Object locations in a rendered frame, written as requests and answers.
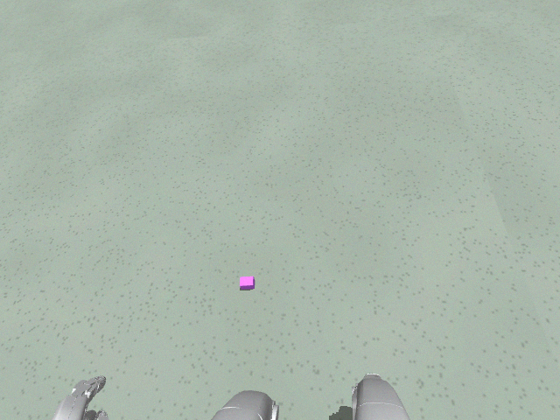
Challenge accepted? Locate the small box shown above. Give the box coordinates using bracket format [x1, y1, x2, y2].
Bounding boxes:
[240, 276, 255, 290]

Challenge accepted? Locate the left robot hand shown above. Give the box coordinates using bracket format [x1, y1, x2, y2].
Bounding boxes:
[52, 376, 109, 420]

